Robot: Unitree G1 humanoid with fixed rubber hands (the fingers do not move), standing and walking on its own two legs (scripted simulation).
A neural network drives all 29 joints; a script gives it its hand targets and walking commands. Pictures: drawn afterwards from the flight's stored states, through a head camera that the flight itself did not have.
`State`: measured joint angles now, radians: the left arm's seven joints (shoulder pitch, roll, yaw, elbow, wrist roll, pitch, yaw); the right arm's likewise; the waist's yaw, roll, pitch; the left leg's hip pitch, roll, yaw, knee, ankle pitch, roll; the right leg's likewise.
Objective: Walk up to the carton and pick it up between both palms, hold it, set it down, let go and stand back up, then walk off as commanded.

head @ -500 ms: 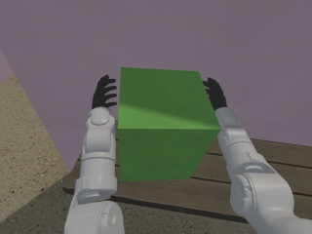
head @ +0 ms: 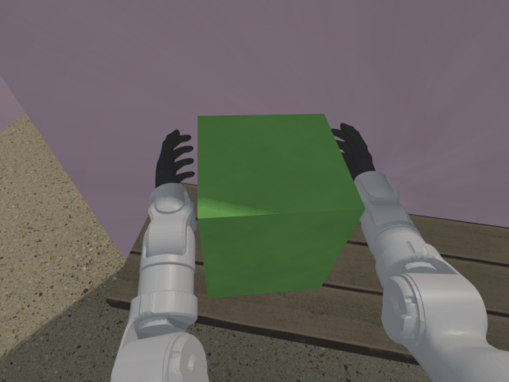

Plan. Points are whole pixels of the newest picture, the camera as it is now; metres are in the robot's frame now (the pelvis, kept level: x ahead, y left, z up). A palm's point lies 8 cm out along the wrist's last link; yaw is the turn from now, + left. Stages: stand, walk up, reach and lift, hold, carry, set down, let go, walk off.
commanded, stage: set down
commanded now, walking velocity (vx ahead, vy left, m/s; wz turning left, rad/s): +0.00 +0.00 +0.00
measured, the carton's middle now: (264, 209) +0.40 +0.03 +0.04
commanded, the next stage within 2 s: none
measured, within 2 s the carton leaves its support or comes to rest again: rests again in 0.72 s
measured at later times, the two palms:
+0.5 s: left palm (175, 195) +0.38 +0.17 +0.10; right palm (358, 178) +0.44 -0.13 +0.09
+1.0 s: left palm (181, 203) +0.38 +0.16 +0.08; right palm (358, 186) +0.44 -0.13 +0.07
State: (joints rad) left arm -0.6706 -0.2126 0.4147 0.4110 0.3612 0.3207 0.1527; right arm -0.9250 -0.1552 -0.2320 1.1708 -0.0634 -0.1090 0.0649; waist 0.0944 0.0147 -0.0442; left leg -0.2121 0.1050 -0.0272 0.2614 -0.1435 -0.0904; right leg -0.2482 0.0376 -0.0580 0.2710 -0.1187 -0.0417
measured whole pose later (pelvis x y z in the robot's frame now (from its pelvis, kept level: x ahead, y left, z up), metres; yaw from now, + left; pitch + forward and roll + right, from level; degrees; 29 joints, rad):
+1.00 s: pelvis -0.01 +0.00 +0.00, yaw -1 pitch +11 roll +0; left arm -0.67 -0.24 0.50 0.58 0.39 0.10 0.16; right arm -0.93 -0.15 -0.38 1.24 -0.21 -0.21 0.09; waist 0.12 0.01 -0.07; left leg -0.32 0.11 0.00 0.26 -0.12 -0.08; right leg -0.38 0.04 -0.04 0.28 -0.09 -0.04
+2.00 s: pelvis +0.00 +0.00 +0.00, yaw -2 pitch +9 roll +0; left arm -0.63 -0.28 0.53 0.53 0.45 0.06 0.13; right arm -0.87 -0.11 -0.45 1.17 -0.29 -0.23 0.13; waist 0.12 -0.02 -0.05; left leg -0.28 0.11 0.02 0.24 -0.13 -0.07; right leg -0.34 0.04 -0.02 0.29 -0.11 -0.04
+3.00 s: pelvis -0.03 +0.00 -0.01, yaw -3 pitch +17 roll -1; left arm -0.81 -0.04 0.16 0.84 -0.04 0.05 0.27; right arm -1.08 -0.42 0.18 1.40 0.36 -0.12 0.10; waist 0.27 0.05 -0.18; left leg -0.55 0.13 0.00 0.43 -0.17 -0.10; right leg -0.58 0.06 -0.03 0.38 -0.10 -0.05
